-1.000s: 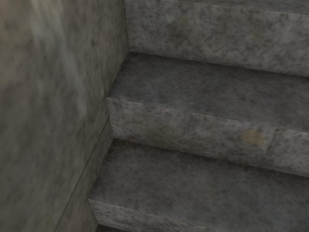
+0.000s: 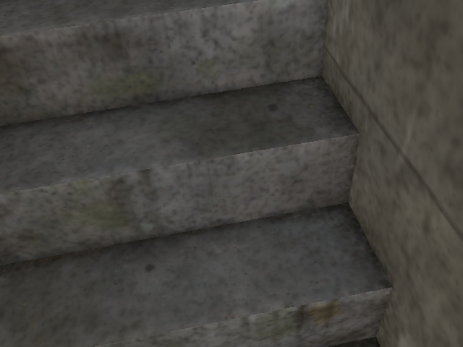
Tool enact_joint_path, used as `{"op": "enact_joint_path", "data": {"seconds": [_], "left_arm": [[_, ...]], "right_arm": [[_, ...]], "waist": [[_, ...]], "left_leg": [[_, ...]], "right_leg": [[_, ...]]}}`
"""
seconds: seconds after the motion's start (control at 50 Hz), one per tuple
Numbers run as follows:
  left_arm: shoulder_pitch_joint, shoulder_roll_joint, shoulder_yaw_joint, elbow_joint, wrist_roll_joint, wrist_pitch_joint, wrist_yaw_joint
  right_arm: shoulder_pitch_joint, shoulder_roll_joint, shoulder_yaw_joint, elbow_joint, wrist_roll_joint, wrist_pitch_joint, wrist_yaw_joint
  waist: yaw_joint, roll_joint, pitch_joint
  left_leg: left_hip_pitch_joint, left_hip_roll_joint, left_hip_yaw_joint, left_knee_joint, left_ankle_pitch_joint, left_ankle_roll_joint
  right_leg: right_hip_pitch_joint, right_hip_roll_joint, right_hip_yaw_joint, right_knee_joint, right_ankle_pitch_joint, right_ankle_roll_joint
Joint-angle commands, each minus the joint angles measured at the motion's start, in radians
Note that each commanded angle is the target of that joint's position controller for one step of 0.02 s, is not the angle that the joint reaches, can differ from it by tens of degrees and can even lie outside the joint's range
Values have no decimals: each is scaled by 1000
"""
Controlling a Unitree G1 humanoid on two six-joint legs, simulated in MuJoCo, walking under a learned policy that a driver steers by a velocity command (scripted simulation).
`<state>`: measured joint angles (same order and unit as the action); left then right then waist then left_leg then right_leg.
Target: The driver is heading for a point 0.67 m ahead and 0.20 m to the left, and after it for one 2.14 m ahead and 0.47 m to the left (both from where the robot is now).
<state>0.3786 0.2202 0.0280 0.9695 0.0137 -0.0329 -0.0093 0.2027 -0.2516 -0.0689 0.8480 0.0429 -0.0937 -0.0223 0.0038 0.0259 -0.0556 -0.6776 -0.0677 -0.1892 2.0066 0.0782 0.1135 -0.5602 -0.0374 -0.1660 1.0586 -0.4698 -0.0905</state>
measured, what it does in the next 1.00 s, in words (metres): climbs, turning left: left foot 0.20 m higher, then right foot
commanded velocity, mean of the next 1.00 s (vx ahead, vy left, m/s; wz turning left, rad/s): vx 0.50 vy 0.00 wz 0.47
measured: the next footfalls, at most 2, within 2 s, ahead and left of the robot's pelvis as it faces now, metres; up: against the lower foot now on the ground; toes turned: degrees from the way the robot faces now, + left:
left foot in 0.44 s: +0.27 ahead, -0.03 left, +0.20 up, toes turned +7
right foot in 0.78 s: +0.38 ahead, -0.21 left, +0.20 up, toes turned +20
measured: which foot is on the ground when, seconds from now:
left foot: up 0.00-0.42, down 0.44-0.72, up 0.74-1.00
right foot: down 0.00-0.44, up 0.46-0.76, down 0.78-1.00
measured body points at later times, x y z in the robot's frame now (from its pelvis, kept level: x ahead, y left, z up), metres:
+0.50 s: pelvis +0.21 -0.08 +0.17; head +0.22 -0.15 +0.61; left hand +0.24 +0.24 +0.10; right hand +0.42 -0.24 +0.04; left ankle +0.23 -0.04 -0.47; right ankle +0.10 -0.13 -0.46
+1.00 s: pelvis +0.30 +0.02 +0.25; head +0.33 +0.05 +0.69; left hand +0.13 +0.26 +0.12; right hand +0.56 -0.13 +0.15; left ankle +0.26 +0.19 -0.15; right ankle +0.34 -0.23 -0.46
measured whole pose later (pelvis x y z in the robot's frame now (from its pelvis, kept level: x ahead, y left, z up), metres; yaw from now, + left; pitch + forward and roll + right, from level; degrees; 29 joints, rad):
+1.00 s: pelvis +0.30 +0.02 +0.25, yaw +27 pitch +2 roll -3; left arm 0.46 0.27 0.08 0.89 -0.05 -0.04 0.10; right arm 0.20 -0.26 -0.05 0.59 0.04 0.01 0.04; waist 0.04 0.04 0.06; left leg -1.26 0.11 -0.20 2.23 -0.47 -0.05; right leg -0.20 -0.19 -0.06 0.58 -0.43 0.15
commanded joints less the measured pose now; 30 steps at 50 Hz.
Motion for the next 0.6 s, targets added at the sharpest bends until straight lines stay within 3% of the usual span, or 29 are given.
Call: {"op": "enact_joint_path", "data": {"seconds": [0.02,0.04,0.06,0.08,0.1,0.12,0.14,0.16,0.18,0.2,0.22,0.24,0.28,0.3,0.32,0.34,0.36,0.38,0.4,0.42,0.44,0.46,0.48,0.5,0.52,0.54,0.56,0.58,0.6], "left_arm": [[27,-95,-36,55,30,-38,-18],[1,-82,-41,42,37,-33,-13],[8,-75,-52,52,56,-26,-12],[-8,-18,-50,39,51,-4,-4],[-11,-29,-73,36,56,6,-5],[-40,-16,-81,33,57,25,-1],[-29,-18,-91,28,59,34,11],[-6,54,-69,15,37,29,27],[113,37,-76,57,45,24,45],[181,61,-69,81,36,30,60],[180,87,-49,95,26,35,62],[206,132,-30,107,9,44,74],[317,127,-24,137,-26,65,116],[301,146,-18,129,-21,72,134],[224,168,-10,72,-32,76,144],[153,180,-19,53,-24,78,157],[82,243,-5,7,-51,61,167],[-1,279,10,-34,-64,52,175],[-26,320,37,-58,-80,53,177],[-16,348,63,-85,-103,50,177],[17,374,89,-116,-127,47,179],[-214,353,96,-228,-105,37,147],[-294,225,57,-365,-55,35,94],[-285,5,22,-392,-20,-28,64],[-334,-32,5,-443,-31,-61,30],[-315,-47,-16,-472,-10,-76,-9],[-213,-52,-34,-441,17,-84,-41],[-240,-54,-41,-449,30,-73,-55],[-315,-11,-47,-481,21,-40,-72]], "right_arm": [[35,209,100,-70,-29,12,4],[83,193,96,-41,-20,32,1],[50,229,107,-34,3,48,-7],[105,218,112,-28,1,71,-20],[36,225,127,-62,2,87,-24],[-36,231,143,-116,3,92,-24],[-104,206,150,-139,5,90,-25],[-198,206,164,-167,1,102,-17],[-287,237,183,-174,25,107,-3],[-325,264,196,-194,19,105,4],[-312,255,185,-190,40,104,25],[-292,241,185,-198,25,103,35],[-412,217,181,-235,3,103,51],[-420,209,179,-238,-12,109,58],[-414,160,168,-240,-9,117,73],[-381,148,163,-222,-25,130,76],[-369,114,155,-249,-49,157,77],[-224,15,123,-206,-94,183,70],[-168,-57,95,-205,-107,202,61],[-174,-131,58,-208,-82,217,56],[-158,-137,41,-220,-32,223,62],[-28,-111,61,-181,-39,224,27],[-188,-10,107,-235,-93,200,-7],[-54,-43,90,-203,-176,150,-28],[111,-59,81,-121,-133,105,-65],[204,-92,61,-49,-78,64,-81],[160,-64,60,-42,-57,41,-72],[73,-45,49,-84,-74,27,-71],[-2,21,29,-123,-34,8,-64]], "waist": [[-52,-39,144],[-72,-46,136],[-61,-77,142],[-101,-43,134],[-102,-33,138],[-119,-57,163],[-101,-81,157],[-76,-160,202],[-10,-187,143],[10,-176,100],[15,-152,42],[4,-173,-18],[50,-113,-37],[31,-99,-60],[-8,-68,-88],[-57,-98,-151],[-117,-131,-217],[-172,-192,-277],[-202,-251,-254],[-186,-205,-207],[-175,-15,-222],[-209,194,-229],[-117,350,-135],[-111,256,-108],[-157,64,6],[-102,-72,95],[-3,-210,122],[46,-341,177],[45,-371,205]], "left_leg": [[-546,7,-137,234,138,94],[-579,15,-134,143,192,80],[-704,-12,-83,342,122,48],[-737,-15,-64,347,59,17],[-785,-19,8,425,43,-4],[-767,-29,71,309,72,-37],[-730,-29,116,237,106,-55],[-674,-38,234,77,30,-90],[-739,-21,312,203,-26,-114],[-822,-1,319,196,-71,-118],[-860,14,293,275,-122,-92],[-909,48,259,238,-163,-75],[-977,40,282,164,-226,-40],[-921,39,302,109,-242,-28],[-696,21,396,-79,-271,3],[-432,-21,453,-184,-276,35],[-192,-13,506,-351,-333,56],[-61,-78,541,-423,-442,71],[17,-119,564,-599,-599,70],[45,-151,526,-826,-719,78],[83,-57,239,-1128,-722,152],[187,107,-76,-1444,-316,235],[285,39,-307,-1379,5,337],[458,222,-641,-1539,-168,487],[528,250,-713,-1578,-206,426],[639,241,-660,-1596,-154,332],[621,197,-530,-1605,-125,259],[472,125,-292,-1572,-168,123],[65,46,-217,-1644,-318,67]], "right_leg": [[192,-190,356,-565,264,166],[196,-181,251,-579,347,190],[219,-219,236,-630,449,178],[209,-192,155,-645,458,197],[166,-171,104,-668,505,177],[59,-112,2,-696,500,205],[-6,-89,-33,-742,526,197],[-90,-45,-92,-798,665,201],[53,-85,-8,-844,749,165],[212,-77,-25,-820,806,178],[420,-100,-56,-778,1148,213],[591,-121,-50,-773,1182,217],[831,-188,-51,-777,1402,238],[871,-212,-69,-776,1550,257],[788,-211,-140,-808,1831,263],[706,-215,-168,-824,2162,257],[628,-266,-150,-835,2488,223],[687,-266,-147,-810,2915,231],[742,-252,-148,-713,3057,255],[772,-251,-99,-505,2938,235],[779,-262,15,-62,2131,168],[634,-168,25,231,953,165],[23,87,174,869,-25,228],[-505,239,303,1517,-192,182],[-771,272,373,1763,-246,144],[-925,213,381,1814,-237,125],[-883,155,343,1692,-133,94],[-758,94,290,1545,-109,78],[-448,28,233,1263,-100,68]]}}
